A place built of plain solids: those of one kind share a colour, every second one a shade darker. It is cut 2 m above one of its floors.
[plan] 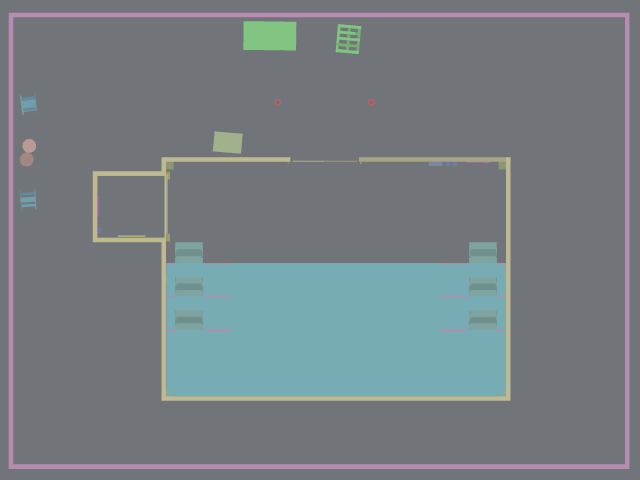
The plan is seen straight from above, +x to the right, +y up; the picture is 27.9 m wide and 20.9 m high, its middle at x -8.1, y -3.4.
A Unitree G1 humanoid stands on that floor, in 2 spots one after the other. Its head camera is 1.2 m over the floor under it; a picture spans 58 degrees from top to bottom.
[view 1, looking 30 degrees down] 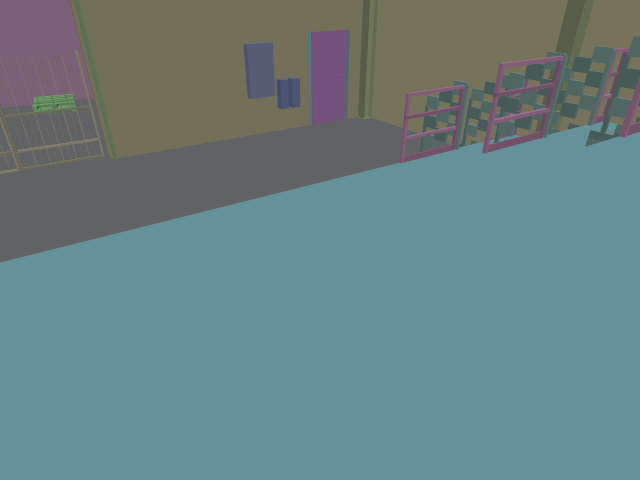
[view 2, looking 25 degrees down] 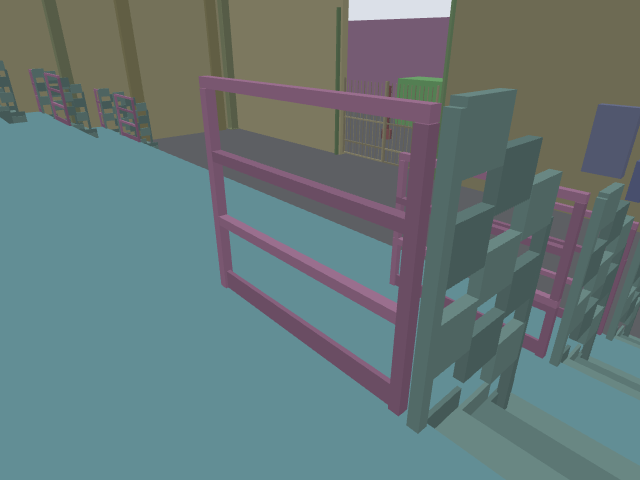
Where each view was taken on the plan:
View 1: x -7.40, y -9.15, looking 57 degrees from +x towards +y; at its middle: raised_floor_bank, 2.40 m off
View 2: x -1.00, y -8.30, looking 138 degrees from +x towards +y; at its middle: raised_floor_bank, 5.53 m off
